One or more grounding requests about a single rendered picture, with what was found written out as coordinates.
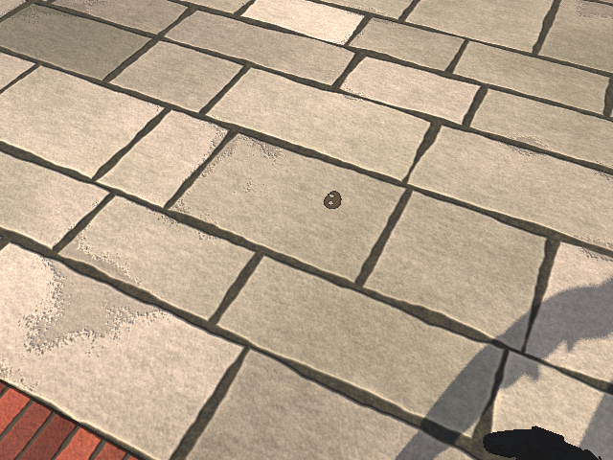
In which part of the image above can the right robot hand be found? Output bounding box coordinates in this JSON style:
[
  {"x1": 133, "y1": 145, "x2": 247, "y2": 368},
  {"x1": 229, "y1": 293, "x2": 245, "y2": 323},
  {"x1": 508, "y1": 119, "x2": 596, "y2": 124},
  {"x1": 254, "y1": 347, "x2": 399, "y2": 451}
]
[{"x1": 483, "y1": 426, "x2": 602, "y2": 460}]

